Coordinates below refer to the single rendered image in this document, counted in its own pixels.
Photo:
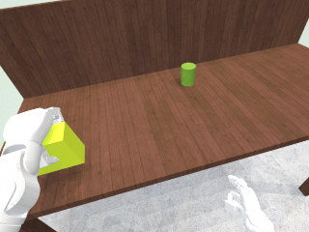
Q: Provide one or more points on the right robot forearm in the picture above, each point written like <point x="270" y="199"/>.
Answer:
<point x="256" y="220"/>

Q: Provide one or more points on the sponge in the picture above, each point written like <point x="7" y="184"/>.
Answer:
<point x="62" y="143"/>

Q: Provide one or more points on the robot left hand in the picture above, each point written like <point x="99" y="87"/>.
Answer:
<point x="34" y="125"/>

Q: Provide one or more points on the left robot forearm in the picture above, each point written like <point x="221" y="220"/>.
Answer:
<point x="19" y="186"/>

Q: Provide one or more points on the table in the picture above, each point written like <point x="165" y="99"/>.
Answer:
<point x="114" y="67"/>

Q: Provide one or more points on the robot right hand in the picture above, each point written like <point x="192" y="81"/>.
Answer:
<point x="236" y="203"/>

